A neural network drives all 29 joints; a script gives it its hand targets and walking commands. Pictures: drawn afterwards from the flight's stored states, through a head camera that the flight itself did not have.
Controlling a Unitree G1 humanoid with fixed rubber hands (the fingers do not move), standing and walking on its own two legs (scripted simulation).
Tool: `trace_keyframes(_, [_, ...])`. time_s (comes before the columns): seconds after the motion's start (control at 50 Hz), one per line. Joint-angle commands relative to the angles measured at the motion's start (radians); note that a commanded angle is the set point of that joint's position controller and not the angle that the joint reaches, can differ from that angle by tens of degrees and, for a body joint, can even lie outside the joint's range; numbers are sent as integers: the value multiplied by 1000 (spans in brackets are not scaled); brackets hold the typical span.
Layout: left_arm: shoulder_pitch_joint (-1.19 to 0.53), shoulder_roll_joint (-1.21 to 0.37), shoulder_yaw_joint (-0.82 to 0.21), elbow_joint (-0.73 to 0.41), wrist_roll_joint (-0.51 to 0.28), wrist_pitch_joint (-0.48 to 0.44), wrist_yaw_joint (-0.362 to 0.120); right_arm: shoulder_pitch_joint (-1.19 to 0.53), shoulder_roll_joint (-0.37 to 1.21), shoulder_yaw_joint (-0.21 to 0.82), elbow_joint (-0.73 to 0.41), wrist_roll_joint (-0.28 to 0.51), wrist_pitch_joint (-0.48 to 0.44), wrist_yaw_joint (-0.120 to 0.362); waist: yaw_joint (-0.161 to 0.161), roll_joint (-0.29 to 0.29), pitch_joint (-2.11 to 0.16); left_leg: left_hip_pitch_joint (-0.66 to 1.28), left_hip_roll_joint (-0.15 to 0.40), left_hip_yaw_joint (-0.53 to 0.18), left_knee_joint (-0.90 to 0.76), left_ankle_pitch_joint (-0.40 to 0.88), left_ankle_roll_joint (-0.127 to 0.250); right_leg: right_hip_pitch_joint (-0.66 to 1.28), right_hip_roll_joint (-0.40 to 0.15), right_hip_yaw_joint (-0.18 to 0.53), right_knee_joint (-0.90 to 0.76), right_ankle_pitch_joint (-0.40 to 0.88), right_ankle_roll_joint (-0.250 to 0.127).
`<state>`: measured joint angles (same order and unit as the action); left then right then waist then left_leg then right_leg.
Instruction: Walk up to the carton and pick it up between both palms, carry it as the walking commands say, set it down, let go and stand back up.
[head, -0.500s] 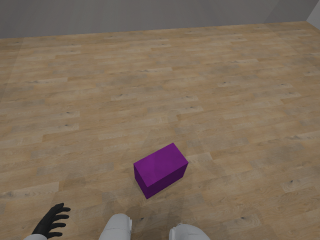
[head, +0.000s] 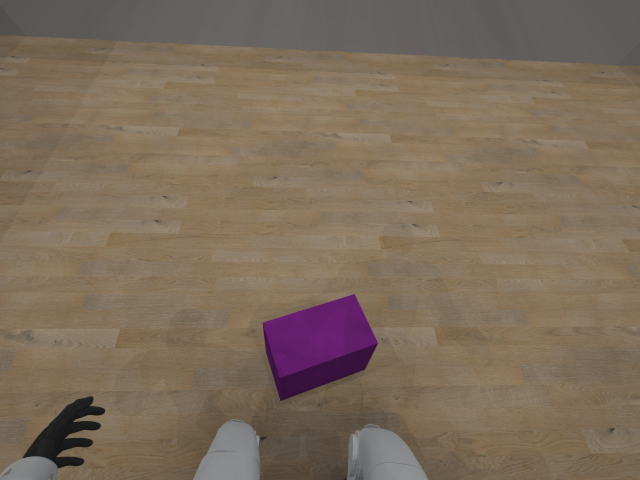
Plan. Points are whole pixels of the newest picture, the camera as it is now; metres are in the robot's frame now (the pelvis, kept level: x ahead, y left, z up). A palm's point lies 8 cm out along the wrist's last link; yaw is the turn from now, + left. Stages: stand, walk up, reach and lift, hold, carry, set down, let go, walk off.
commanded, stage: walk up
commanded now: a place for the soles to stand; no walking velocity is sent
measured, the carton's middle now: (317, 347) +0.49 +0.00 -0.59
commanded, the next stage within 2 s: none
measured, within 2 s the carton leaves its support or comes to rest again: neither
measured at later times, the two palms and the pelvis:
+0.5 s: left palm out of the picture +0.09 +0.24 -0.09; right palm out of the picture +0.18 -0.45 -0.05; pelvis +0.05 -0.11 +0.00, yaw +11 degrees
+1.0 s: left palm out of the picture +0.07 +0.16 -0.11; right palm out of the picture +0.28 -0.47 -0.06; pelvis +0.08 -0.18 +0.00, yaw +19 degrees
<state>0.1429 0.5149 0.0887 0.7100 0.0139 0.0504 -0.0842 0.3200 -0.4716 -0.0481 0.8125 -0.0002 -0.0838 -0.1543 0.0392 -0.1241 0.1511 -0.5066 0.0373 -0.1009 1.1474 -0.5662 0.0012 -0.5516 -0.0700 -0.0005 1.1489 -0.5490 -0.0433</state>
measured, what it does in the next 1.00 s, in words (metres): steps to the right, turning left: left foot, then right foot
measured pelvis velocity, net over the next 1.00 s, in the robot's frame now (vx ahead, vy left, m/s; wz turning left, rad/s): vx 0.08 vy -0.18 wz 0.33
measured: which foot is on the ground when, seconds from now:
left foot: up 0.00-0.26, down 0.28-0.52, up 0.54-0.78, down 0.80-1.00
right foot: down 0.00-0.28, up 0.30-0.50, down 0.52-1.00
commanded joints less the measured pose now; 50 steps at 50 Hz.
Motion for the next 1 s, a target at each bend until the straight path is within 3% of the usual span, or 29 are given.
trace_keyframes(0.0, [11, 257, 116, -81, 31, -30, 24, 6, -249, -70, 19, -9, 5, -9, 38, -46, -14, -429, -72, -11, 352, 124, 35, 237, -234, 528, -987, -374, 118])
trace_keyframes(0.04, [41, 223, 118, -74, 34, -29, 34, 51, -278, -77, 34, 3, 7, 9, 42, -67, -41, -393, -13, 44, 269, 159, 25, 334, -213, 381, -859, -176, 65])
trace_keyframes(0.1, [120, 172, 103, -79, 36, -31, 42, -13, -248, -75, 6, 4, -3, 11, 64, -60, -43, -340, 0, 111, 78, 78, 14, 426, -223, 244, -710, 421, 8])
trace_keyframes(0.16, [133, 147, 97, -97, 50, -22, 47, 4, -210, -65, 4, 7, -8, 13, 54, -59, -83, -223, -1, 195, -124, 25, 27, 435, -221, 160, -617, 642, -48])
trace_keyframes(0.2, [84, 138, 92, -129, 56, -14, 47, 118, -201, -65, 33, 16, -14, 11, 13, -64, -143, -74, -27, 230, -244, 62, 49, 372, -210, 104, -531, 732, -65])
trace_keyframes(0.22, [15, 133, 86, -155, 56, -7, 45, 223, -206, -72, 66, 18, -19, 8, -57, -3, -180, 132, -26, 216, -375, 186, 72, 225, -174, 27, -390, 750, -47])
trace_keyframes(0.24, [-11, 93, 72, -179, 56, -6, 47, 331, -251, -92, 104, 5, -26, 0, -126, 159, -238, 363, -37, 126, -470, 260, 104, 55, -117, -36, -127, 738, -17])
trace_keyframes(0.26, [-6, 36, 61, -210, 51, -7, 47, 392, -358, -126, 98, -23, -27, -14, -155, 417, -327, 561, 190, -340, -525, 349, 219, -229, -33, -46, 128, 409, 43])
trace_keyframes(0.28, [-98, 103, 80, -233, 55, -2, 44, 389, -461, -150, 55, -11, -17, -29, -188, 434, -321, 500, 365, -815, -656, 330, 389, -351, 21, 83, 223, -109, 81])
trace_keyframes(0.3, [-126, 163, 98, -203, 58, 11, 40, 291, -460, -153, 27, 4, -19, -36, -152, 293, -230, 400, 375, -871, -657, 212, 417, -328, -30, 195, 315, -127, 84])
trace_keyframes(0.34, [-73, 153, 94, -162, 60, 8, 34, 182, -399, -124, -5, -4, -25, -51, -90, 179, -170, 328, 339, -700, -551, 332, 374, -333, -61, 205, 265, -129, 79])
trace_keyframes(0.38, [-10, 133, 101, -134, 63, 1, 20, 116, -363, -104, -21, -22, -27, -43, -46, 199, -172, 174, 268, -530, -476, 403, 312, -214, -58, 155, 156, -104, 53])
trace_keyframes(0.42, [42, 132, 112, -109, 55, 2, 10, 60, -388, -105, -39, -34, -33, -33, -7, 262, -180, 25, 249, -488, -482, 343, 300, -73, -38, 104, 94, -65, 50])
trace_keyframes(0.46, [172, 139, 120, -50, 46, -1, 10, -72, -400, -101, -59, -34, -31, -24, 104, 212, -170, -211, 188, -372, -418, 178, 237, 194, -14, 42, -110, 56, 48])
trace_keyframes(0.48, [291, 155, 133, 9, 48, -8, 15, -100, -336, -83, -63, -42, -23, -23, 169, 76, -189, -418, 87, -225, -201, 97, 170, 435, 8, 82, -282, -15, 50])
trace_keyframes(0.5, [336, 201, 134, 29, 62, -11, 24, -65, -194, -39, -54, -35, -13, -27, 205, -328, -124, -615, -137, -1, 190, -114, 89, 443, -120, 315, -659, -334, 66])
trace_keyframes(0.52, [170, 253, 126, -43, 43, -15, 24, -46, -167, -37, -61, -31, -2, -39, 117, -285, -4, -605, -149, -31, 325, -107, 38, 215, -237, 571, -880, -388, 69])
trace_keyframes(0.54, [41, 285, 127, -81, 23, -20, 31, -57, -242, -69, -54, -22, 0, -41, 44, -129, 14, -484, -106, -53, 328, -5, 48, 142, -275, 614, -995, -406, 59])
trace_keyframes(0.58, [7, 239, 116, -66, 27, -18, 41, -37, -282, -77, 5, -14, 4, -13, 36, -28, 33, -381, -33, 9, 276, 97, 38, 159, -213, 471, -889, -252, 44])
trace_keyframes(0.7, [159, 197, 100, -51, 33, -41, 71, -45, -237, -62, -16, 0, -17, 28, 66, -23, -78, -296, -2, 125, -90, -6, 44, 434, -297, 323, -567, 644, -80])
trace_keyframes(0.74, [98, 193, 93, -64, 23, -41, 72, 25, -222, -61, 8, 2, -24, 35, 16, -20, -150, -117, -19, 161, -219, 86, 62, 363, -284, 247, -499, 759, -79])
trace_keyframes(0.76, [16, 177, 81, -88, 14, -41, 70, 96, -224, -67, 35, -2, -30, 36, -53, 38, -187, 114, -33, 157, -343, 226, 90, 202, -239, 146, -389, 766, -52])
trace_keyframes(0.78, [-21, 126, 66, -106, 5, -41, 75, 166, -253, -85, 60, -18, -35, 35, -105, 210, -255, 332, -35, 19, -392, 321, 125, 31, -158, 63, -141, 712, -20])
trace_keyframes(0.8, [-44, 89, 65, -130, 3, -43, 74, 253, -354, -115, 49, -29, -32, 26, -155, 434, -324, 435, 156, -420, -473, 436, 254, -150, -28, -15, 143, 416, 40])
trace_keyframes(0.82, [-84, 107, 74, -128, 1, -35, 75, 213, -397, -119, 17, -11, -27, 21, -153, 459, -309, 412, 277, -713, -565, 511, 382, -214, 13, 79, 166, -115, 59])
trace_keyframes(0.86, [-75, 122, 77, -90, 11, -31, 68, 81, -373, -101, -19, -8, -23, 12, -96, 298, -220, 235, 276, -682, -530, 418, 401, -149, -16, 128, 93, -236, 70])
trace_keyframes(0.92, [140, 120, 87, 9, 21, -51, 60, -108, -303, -62, -51, -17, -5, 22, 51, 247, -186, -66, 130, -419, -361, 321, 249, 149, -12, 85, -294, 4, 40])
trace_keyframes(0.96, [198, 233, 109, 38, 36, -66, 62, -164, -192, -36, -79, -6, 10, 29, 110, -171, -109, -458, -130, 12, 58, 44, 93, 353, -251, 482, -787, -232, -8])
trace_keyframes(0.98, [126, 244, 108, 18, 35, -67, 61, -183, -231, -49, -59, -13, 14, 23, 93, -34, -84, -449, -78, -10, 106, -19, 65, 293, -355, 579, -815, -120, -43])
